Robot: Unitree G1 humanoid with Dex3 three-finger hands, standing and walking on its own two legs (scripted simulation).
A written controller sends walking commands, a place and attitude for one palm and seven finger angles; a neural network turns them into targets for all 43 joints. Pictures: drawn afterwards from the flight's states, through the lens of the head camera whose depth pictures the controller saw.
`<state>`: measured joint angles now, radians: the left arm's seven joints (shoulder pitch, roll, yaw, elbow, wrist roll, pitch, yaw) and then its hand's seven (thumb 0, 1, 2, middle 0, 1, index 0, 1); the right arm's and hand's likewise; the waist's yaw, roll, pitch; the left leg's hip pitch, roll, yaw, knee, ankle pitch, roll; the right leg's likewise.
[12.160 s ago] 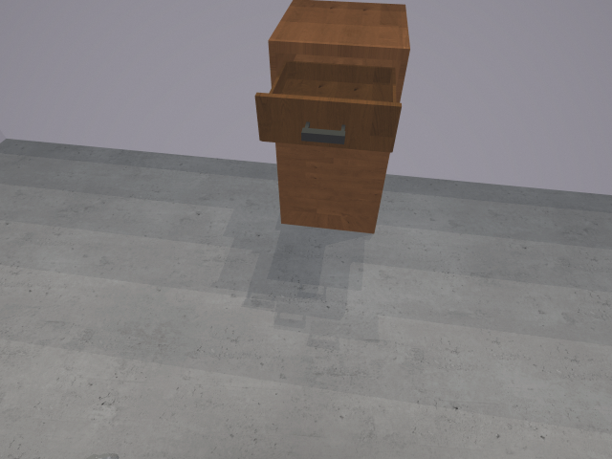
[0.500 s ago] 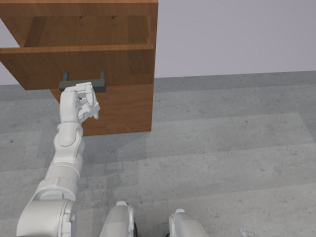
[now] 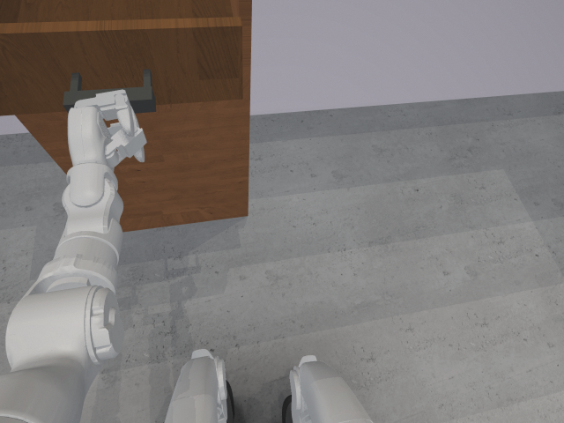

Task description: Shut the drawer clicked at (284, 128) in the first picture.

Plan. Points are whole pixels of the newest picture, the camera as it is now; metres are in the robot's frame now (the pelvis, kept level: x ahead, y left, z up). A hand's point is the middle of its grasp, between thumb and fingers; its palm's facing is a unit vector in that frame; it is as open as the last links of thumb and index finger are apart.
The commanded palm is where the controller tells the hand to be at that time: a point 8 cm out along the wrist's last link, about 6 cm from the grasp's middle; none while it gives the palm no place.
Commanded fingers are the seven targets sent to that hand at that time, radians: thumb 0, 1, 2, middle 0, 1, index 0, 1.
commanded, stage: push the drawer shut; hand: left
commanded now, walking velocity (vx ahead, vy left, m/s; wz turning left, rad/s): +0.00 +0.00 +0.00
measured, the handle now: (112, 90) +0.59 +0.21 +0.05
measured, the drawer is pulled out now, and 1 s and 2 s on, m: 0.07 0.00 0.00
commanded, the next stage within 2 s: pull the fist back off the drawer in 1.18 s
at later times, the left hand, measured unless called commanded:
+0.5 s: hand (140, 103) +0.56 +0.16 +0.06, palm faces +0.12 -0.99 -0.03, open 3.3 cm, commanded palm +0.55 +0.19 +0.06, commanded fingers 0.00 0.90 0.90 -1.40 -1.60 -1.40 -1.60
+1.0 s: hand (127, 90) +0.59 +0.19 +0.05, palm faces +0.10 -0.99 -0.03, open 3.1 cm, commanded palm +0.61 +0.19 +0.06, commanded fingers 0.00 0.90 0.90 -1.40 -1.60 -1.40 -1.60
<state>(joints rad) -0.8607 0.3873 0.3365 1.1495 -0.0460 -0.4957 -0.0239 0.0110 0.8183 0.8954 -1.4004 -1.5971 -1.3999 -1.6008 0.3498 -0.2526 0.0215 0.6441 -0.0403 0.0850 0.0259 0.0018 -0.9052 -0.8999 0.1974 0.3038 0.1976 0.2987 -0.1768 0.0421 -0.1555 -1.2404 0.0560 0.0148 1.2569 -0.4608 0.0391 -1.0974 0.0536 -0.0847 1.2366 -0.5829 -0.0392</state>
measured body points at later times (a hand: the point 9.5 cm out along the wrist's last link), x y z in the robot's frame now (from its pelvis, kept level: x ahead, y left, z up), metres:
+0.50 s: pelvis +0.01 +0.00 -0.01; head +0.17 +0.03 +0.41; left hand +0.55 +0.22 +0.06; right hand -0.01 -0.26 -0.11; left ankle +0.06 +0.10 -0.62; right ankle +0.00 -0.10 -0.62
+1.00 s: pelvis -0.01 +0.00 -0.03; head +0.18 +0.05 +0.38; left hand +0.58 +0.24 +0.06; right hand -0.06 -0.25 -0.11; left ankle +0.06 +0.10 -0.62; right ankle +0.00 -0.10 -0.62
